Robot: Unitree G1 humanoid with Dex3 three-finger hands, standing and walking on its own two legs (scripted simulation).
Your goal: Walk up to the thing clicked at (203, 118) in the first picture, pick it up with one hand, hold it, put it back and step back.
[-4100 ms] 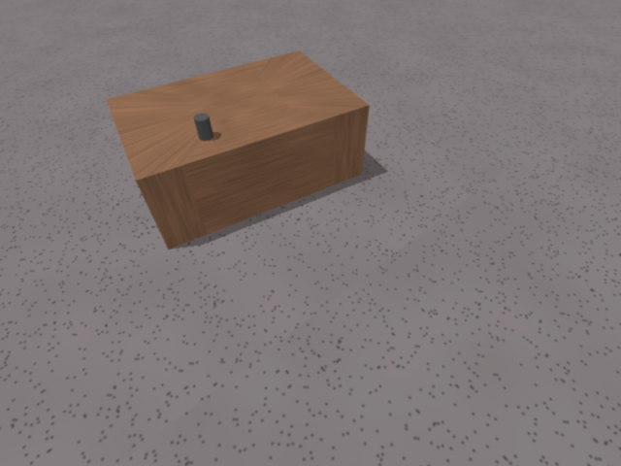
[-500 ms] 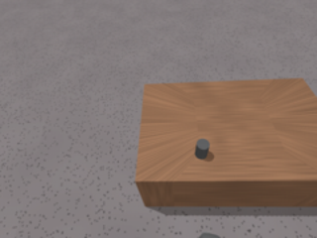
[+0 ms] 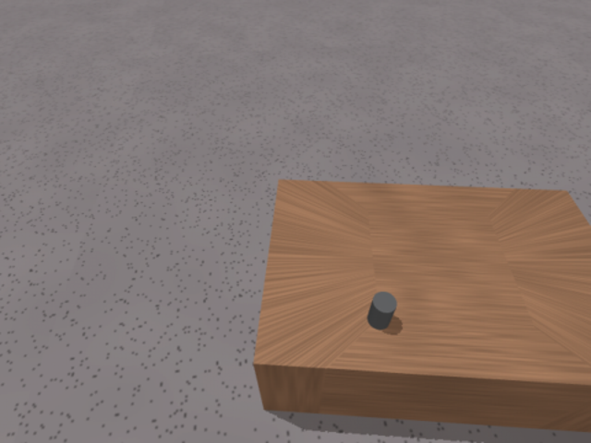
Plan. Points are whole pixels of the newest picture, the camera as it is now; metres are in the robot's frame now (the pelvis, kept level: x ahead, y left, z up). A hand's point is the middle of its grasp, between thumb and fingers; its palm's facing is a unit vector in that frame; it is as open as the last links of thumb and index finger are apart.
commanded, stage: walk up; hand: right
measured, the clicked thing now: (381, 311) +0.49 -0.18 -0.34
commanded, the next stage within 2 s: stand in 0.88 s
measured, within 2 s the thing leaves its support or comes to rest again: neither
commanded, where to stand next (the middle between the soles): +0.06 +0.01 m, yaw -2 degrees
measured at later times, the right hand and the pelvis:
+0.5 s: hand out of the picture +0.11 -0.25 -0.15, palm faces -0.04 +0.94 -0.33, open 7.4 cm; pelvis +0.01 +0.00 +0.01, yaw +1 degrees
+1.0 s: hand out of the picture +0.09 -0.26 -0.15, palm faces -0.03 +0.94 -0.34, open 7.4 cm; pelvis +0.02 -0.01 +0.01, yaw +1 degrees
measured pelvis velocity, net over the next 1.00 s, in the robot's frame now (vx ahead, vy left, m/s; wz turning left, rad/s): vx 0.02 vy -0.01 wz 0.02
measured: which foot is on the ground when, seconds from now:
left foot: down 0.00-1.00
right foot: down 0.00-1.00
